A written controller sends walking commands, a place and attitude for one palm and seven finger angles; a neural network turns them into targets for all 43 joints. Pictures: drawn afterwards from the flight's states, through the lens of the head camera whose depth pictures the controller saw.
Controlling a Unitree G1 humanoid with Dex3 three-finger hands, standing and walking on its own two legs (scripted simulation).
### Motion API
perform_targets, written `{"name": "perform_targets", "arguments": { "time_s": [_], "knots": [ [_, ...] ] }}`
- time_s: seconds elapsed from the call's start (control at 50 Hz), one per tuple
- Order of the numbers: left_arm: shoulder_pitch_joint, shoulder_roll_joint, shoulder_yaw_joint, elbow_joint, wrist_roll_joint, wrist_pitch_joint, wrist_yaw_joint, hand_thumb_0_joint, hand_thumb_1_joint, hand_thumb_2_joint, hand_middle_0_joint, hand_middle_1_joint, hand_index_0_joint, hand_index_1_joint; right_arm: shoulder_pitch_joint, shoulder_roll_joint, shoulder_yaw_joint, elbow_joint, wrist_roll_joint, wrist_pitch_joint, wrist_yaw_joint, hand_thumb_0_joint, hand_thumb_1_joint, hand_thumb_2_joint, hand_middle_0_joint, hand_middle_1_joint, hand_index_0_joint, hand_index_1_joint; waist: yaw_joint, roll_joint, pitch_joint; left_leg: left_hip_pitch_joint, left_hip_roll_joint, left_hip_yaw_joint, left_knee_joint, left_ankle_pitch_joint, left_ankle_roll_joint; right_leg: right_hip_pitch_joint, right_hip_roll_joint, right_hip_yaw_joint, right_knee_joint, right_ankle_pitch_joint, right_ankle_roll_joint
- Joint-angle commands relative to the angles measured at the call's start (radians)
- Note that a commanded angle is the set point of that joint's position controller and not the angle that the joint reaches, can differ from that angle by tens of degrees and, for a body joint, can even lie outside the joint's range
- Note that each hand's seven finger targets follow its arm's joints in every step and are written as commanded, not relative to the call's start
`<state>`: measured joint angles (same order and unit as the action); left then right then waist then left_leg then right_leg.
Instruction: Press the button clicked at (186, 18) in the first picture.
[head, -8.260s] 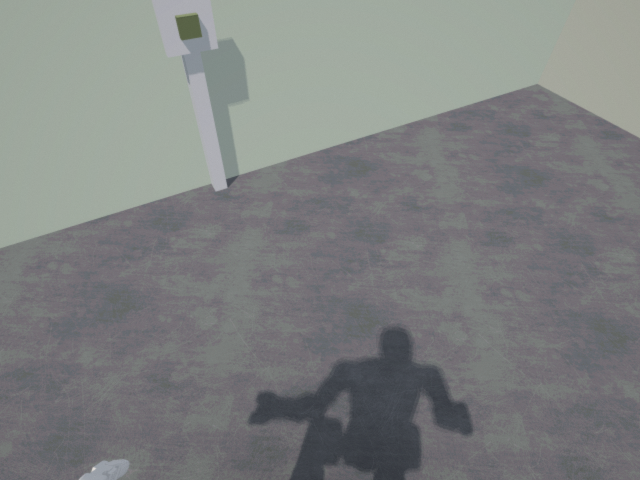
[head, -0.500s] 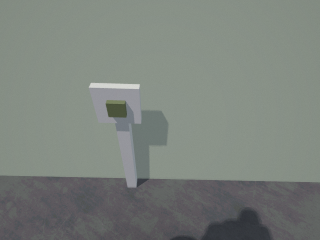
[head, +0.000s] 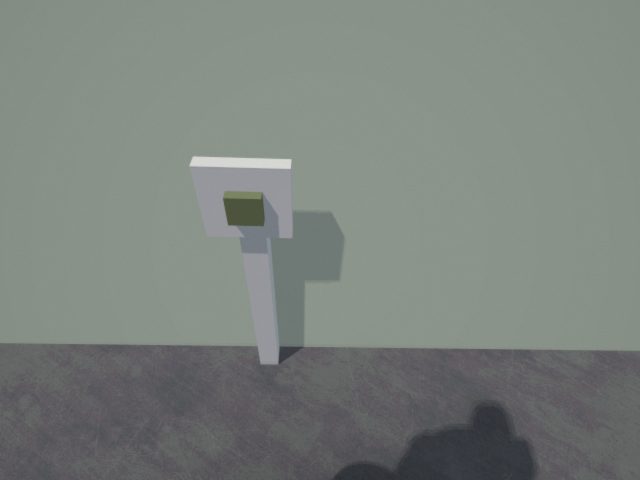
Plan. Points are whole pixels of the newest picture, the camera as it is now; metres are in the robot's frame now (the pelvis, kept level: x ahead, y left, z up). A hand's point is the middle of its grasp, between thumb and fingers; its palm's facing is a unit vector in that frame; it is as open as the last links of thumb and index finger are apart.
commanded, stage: shuffle to correct the standing spot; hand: left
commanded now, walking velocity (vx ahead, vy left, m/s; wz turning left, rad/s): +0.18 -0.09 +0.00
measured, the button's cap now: (245, 207) +0.59 +0.18 -0.03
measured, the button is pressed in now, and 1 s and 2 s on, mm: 0 0 0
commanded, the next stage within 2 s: come to a stop and stand still in 0.70 s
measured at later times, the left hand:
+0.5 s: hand out of the picture -0.02 +0.13 -0.19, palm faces +0.14 -0.98 -0.13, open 7.4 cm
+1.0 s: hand (262, 409) +0.27 +0.11 -0.18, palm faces +0.01 -0.97 -0.26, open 7.3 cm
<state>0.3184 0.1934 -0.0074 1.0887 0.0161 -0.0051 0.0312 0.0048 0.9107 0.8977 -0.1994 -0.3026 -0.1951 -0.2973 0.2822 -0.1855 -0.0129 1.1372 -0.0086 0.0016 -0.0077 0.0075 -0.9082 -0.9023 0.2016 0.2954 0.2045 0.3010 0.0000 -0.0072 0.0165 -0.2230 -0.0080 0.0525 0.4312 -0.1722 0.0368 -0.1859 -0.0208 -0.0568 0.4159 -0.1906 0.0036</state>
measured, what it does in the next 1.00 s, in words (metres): walks ahead: right foot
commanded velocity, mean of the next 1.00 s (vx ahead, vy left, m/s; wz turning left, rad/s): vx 0.06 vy -0.06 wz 0.04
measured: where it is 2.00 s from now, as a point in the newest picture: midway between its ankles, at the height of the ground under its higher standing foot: outside the picture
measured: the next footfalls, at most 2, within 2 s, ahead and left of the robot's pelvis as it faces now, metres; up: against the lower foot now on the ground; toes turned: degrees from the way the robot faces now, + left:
right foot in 0.94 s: +0.31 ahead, -0.21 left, +0.00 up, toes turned -7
left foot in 1.30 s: +0.14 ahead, +0.04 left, +0.00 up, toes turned +5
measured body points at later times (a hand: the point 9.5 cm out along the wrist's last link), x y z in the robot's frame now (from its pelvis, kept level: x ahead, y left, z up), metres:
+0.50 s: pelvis +0.08 -0.01 -0.01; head +0.08 +0.01 +0.44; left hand -0.02 +0.18 -0.18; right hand +0.08 -0.23 -0.17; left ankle +0.07 +0.08 -0.74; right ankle +0.02 -0.12 -0.74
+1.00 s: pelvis +0.17 -0.08 -0.02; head +0.20 -0.10 +0.42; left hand +0.27 +0.16 -0.16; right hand +0.08 -0.29 -0.19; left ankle +0.08 +0.07 -0.72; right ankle +0.27 -0.21 -0.74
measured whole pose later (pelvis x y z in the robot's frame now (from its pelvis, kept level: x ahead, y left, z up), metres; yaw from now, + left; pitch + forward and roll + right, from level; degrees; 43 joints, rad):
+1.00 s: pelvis +0.17 -0.08 -0.02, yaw +1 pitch -2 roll +0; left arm 0.15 0.17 0.05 0.98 0.02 -0.03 0.02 0.01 0.93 0.90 -0.20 -0.30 -0.19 -0.30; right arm 0.40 -0.14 -0.06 1.15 0.00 0.02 -0.03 0.01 -0.91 -0.90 0.20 0.30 0.21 0.30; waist -0.05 0.05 0.10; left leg -0.20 0.09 0.03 0.83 -0.56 -0.02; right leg -0.42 -0.07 -0.11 0.64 -0.18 -0.01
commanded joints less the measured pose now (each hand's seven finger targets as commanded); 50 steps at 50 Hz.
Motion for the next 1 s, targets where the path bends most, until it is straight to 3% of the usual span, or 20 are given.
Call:
{"name": "perform_targets", "arguments": {
  "time_s": [0.0, 0.08, 0.22, 0.28, 0.34, 0.36, 0.42, 0.46, 0.48, 0.5, 0.52, 0.6, 0.66, 0.76, 0.84, 0.88, 0.9, 0.92, 0.94, 0.98],
  "knots": [
    [0.086, 0.048, 0.011, -0.008, 0.004, -0.009, 0.009, 0.000, 0.900, 0.900, -0.200, -0.300, -0.200, -0.300, 0.040, -0.089, -0.009, -0.033, -0.006, -0.014, -0.011, 0.000, -0.900, -0.900, 0.200, 0.300, 0.200, 0.300, -0.001, 0.023, 0.067, -0.075, 0.120, -0.153, -0.174, -0.281, -0.011, -0.028, -0.070, 0.087, -0.078, -0.151, -0.021],
    [0.112, 0.037, 0.019, -0.013, 0.015, 0.003, 0.001, 0.000, 0.900, 0.900, -0.200, -0.300, -0.200, -0.300, 0.053, -0.113, -0.024, -0.039, -0.012, 0.001, -0.011, 0.000, -0.900, -0.900, 0.200, 0.300, 0.200, 0.300, 0.001, 0.066, 0.107, -0.131, 0.157, -0.207, -0.233, -0.506, 0.016, -0.063, -0.026, 0.032, 0.007, -0.268, -0.016],
    [0.151, 0.021, 0.028, -0.027, 0.014, -0.008, -0.009, 0.000, 0.900, 0.900, -0.200, -0.300, -0.200, -0.300, 0.061, -0.102, -0.037, -0.058, -0.008, -0.010, -0.015, 0.000, -0.900, -0.900, 0.200, 0.300, 0.200, 0.300, 0.006, 0.052, 0.117, -0.147, 0.160, -0.231, -0.175, -0.437, 0.053, -0.054, -0.030, 0.022, 0.037, -0.206, -0.026],
    [0.193, 0.031, 0.035, -0.019, 0.012, -0.016, -0.006, 0.000, 0.900, 0.900, -0.200, -0.300, -0.200, -0.300, 0.051, -0.066, -0.035, -0.074, -0.007, -0.014, -0.014, 0.000, -0.900, -0.900, 0.200, 0.300, 0.200, 0.300, 0.014, -0.017, 0.128, -0.179, 0.102, -0.154, -0.052, -0.370, 0.032, -0.048, -0.078, 0.113, -0.043, -0.283, -0.054],
    [0.250, 0.064, 0.052, 0.002, 0.007, -0.024, 0.004, 0.000, 0.900, 0.900, -0.200, -0.300, -0.200, -0.300, 0.030, -0.004, -0.022, -0.091, -0.008, -0.020, -0.011, 0.000, -0.900, -0.900, 0.200, 0.300, 0.200, 0.300, 0.025, -0.193, 0.125, -0.262, 0.026, 0.007, 0.208, -0.205, 0.000, 0.032, -0.203, 0.273, -0.153, -0.269, -0.129],
    [0.268, 0.068, 0.056, 0.004, 0.007, -0.030, 0.007, 0.000, 0.900, 0.900, -0.200, -0.300, -0.200, -0.300, 0.014, 0.001, -0.022, -0.101, -0.009, -0.023, -0.008, 0.000, -0.900, -0.900, 0.200, 0.300, 0.200, 0.300, 0.030, -0.193, 0.119, -0.285, 0.034, 0.019, 0.271, -0.215, -0.004, 0.054, -0.240, 0.302, -0.166, -0.192, -0.158],
    [0.267, 0.055, 0.059, 0.010, 0.014, -0.037, 0.009, 0.000, 0.900, 0.900, -0.200, -0.300, -0.200, -0.300, -0.013, 0.011, -0.025, -0.110, -0.007, -0.032, -0.004, 0.000, -0.900, -0.900, 0.200, 0.300, 0.200, 0.300, 0.023, -0.104, 0.112, -0.282, 0.058, 0.034, 0.305, -0.268, -0.002, 0.076, -0.247, 0.250, -0.120, 0.031, -0.194],
    [0.212, 0.041, 0.055, 0.006, 0.011, -0.033, 0.007, 0.000, 0.900, 0.900, -0.200, -0.300, -0.200, -0.300, 0.074, 0.025, -0.022, -0.075, -0.005, -0.043, -0.006, 0.000, -0.900, -0.900, 0.200, 0.300, 0.200, 0.300, -0.032, -0.047, 0.077, -0.068, 0.059, 0.052, 0.102, -0.142, 0.001, -0.025, -0.183, 0.139, 0.007, 0.100, -0.150],
    [0.196, 0.014, 0.050, 0.003, 0.005, -0.029, 0.002, 0.000, 0.900, 0.900, -0.200, -0.300, -0.200, -0.300, 0.174, -0.006, -0.030, -0.034, -0.007, -0.050, -0.013, 0.000, -0.900, -0.900, 0.200, 0.300, 0.200, 0.300, -0.068, 0.046, 0.034, 0.116, 0.104, -0.025, 0.013, -0.008, 0.024, -0.125, -0.099, 0.050, 0.163, 0.119, -0.100],
    [0.194, -0.028, 0.040, -0.012, 0.001, -0.027, -0.004, 0.000, 0.900, 0.900, -0.200, -0.300, -0.200, -0.300, 0.293, -0.098, -0.052, 0.007, -0.015, -0.056, -0.029, 0.000, -0.900, -0.900, 0.200, 0.300, 0.200, 0.300, -0.096, 0.248, -0.018, 0.291, 0.316, -0.308, -0.071, 0.169, 0.104, -0.320, -0.002, -0.045, 0.398, -0.073, -0.032],
    [0.150, -0.021, 0.034, -0.040, 0.009, -0.027, -0.005, 0.000, 0.900, 0.900, -0.200, -0.300, -0.200, -0.300, 0.359, -0.137, -0.058, 0.027, -0.013, -0.047, -0.042, 0.000, -0.900, -0.900, 0.200, 0.300, 0.200, 0.300, -0.110, 0.268, -0.016, 0.372, 0.454, -0.422, -0.118, 0.398, 0.180, -0.450, 0.012, -0.027, 0.572, -0.371, -0.021],
    [0.101, -0.031, 0.051, -0.032, 0.019, 0.000, -0.020, 0.000, 0.900, 0.900, -0.200, -0.300, -0.200, -0.300, 0.232, -0.065, -0.030, -0.004, -0.013, -0.058, -0.051, 0.000, -0.900, -0.900, 0.200, 0.300, 0.200, 0.300, -0.045, 0.088, 0.133, 0.115, 0.394, -0.208, -0.137, 0.489, 0.150, -0.434, -0.066, 0.043, 0.732, -0.215, -0.010],
    [0.091, -0.052, 0.056, -0.043, 0.019, 0.016, -0.035, 0.000, 0.900, 0.900, -0.200, -0.300, -0.200, -0.300, 0.209, -0.059, -0.031, -0.011, -0.011, -0.067, -0.054, 0.000, -0.900, -0.900, 0.200, 0.300, 0.200, 0.300, -0.021, 0.122, 0.098, 0.112, 0.331, -0.091, -0.146, 0.491, 0.106, -0.431, -0.067, 0.023, 0.694, -0.098, 0.008],
    [-0.042, -0.037, 0.064, -0.112, 0.014, 0.031, -0.047, 0.000, 0.900, 0.900, -0.200, -0.300, -0.200, -0.300, 0.203, -0.077, -0.046, -0.016, -0.021, -0.061, -0.058, 0.000, -0.900, -0.900, 0.200, 0.300, 0.200, 0.300, -0.029, 0.159, 0.107, 0.121, 0.310, -0.027, -0.129, 0.509, 0.089, -0.429, -0.080, -0.009, 0.473, -0.018, 0.012],
    [-0.028, -0.026, 0.070, -0.116, 0.004, 0.013, -0.036, 0.000, 0.900, 0.900, -0.200, -0.300, -0.200, -0.300, 0.148, -0.090, -0.059, -0.027, -0.024, -0.040, -0.050, 0.000, -0.900, -0.900, 0.200, 0.300, 0.200, 0.300, -0.005, 0.207, 0.085, 0.037, 0.276, -0.003, -0.041, 0.421, 0.058, -0.151, -0.045, -0.043, 0.208, 0.009, -0.002],
    [0.129, 0.061, 0.083, -0.064, 0.006, -0.021, -0.019, 0.000, 0.900, 0.900, -0.200, -0.300, -0.200, -0.300, 0.170, -0.057, -0.054, -0.021, -0.011, -0.032, -0.031, 0.000, -0.900, -0.900, 0.200, 0.300, 0.200, 0.300, 0.065, 0.031, -0.030, -0.035, 0.173, 0.035, 0.172, 0.126, -0.015, 0.133, -0.080, -0.008, 0.031, 0.295, 0.005],
    [0.135, 0.167, 0.100, -0.062, 0.009, -0.037, -0.004, 0.000, 0.900, 0.900, -0.200, -0.300, -0.200, -0.300, 0.250, 0.011, -0.044, -0.024, 0.002, -0.025, -0.020, 0.000, -0.900, -0.900, 0.200, 0.300, 0.200, 0.300, 0.039, -0.224, -0.151, -0.130, 0.068, 0.075, 0.365, -0.290, -0.055, 0.258, -0.313, 0.225, 0.022, 0.584, -0.066],
    [0.115, 0.206, 0.103, -0.090, 0.001, -0.038, -0.001, 0.000, 0.900, 0.900, -0.200, -0.300, -0.200, -0.300, 0.254, -0.012, -0.051, -0.044, 0.012, -0.005, -0.028, 0.000, -0.900, -0.900, 0.200, 0.300, 0.200, 0.300, 0.026, -0.239, -0.203, -0.064, 0.045, -0.017, 0.496, -0.464, -0.047, 0.160, -0.411, 0.285, -0.011, 0.780, -0.137],
    [0.054, 0.176, 0.097, -0.103, 0.005, -0.032, 0.004, 0.000, 0.900, 0.900, -0.200, -0.300, -0.200, -0.300, 0.251, 0.009, -0.056, -0.042, 0.008, 0.003, -0.032, 0.000, -0.900, -0.900, 0.200, 0.300, 0.200, 0.300, 0.004, -0.166, -0.121, -0.086, 0.058, -0.042, 0.533, -0.460, -0.044, 0.088, -0.401, 0.210, -0.012, 0.794, -0.167],
    [-0.007, 0.160, 0.098, -0.117, 0.009, -0.027, 0.012, 0.000, 0.900, 0.900, -0.200, -0.300, -0.200, -0.300, 0.205, 0.016, -0.053, -0.042, 0.006, 0.026, -0.028, 0.000, -0.900, -0.900, 0.200, 0.300, 0.200, 0.300, 0.014, -0.292, -0.091, -0.147, 0.056, -0.050, 0.686, -0.445, -0.055, 0.008, -0.398, 0.263, -0.036, 0.676, -0.181]
  ]
}}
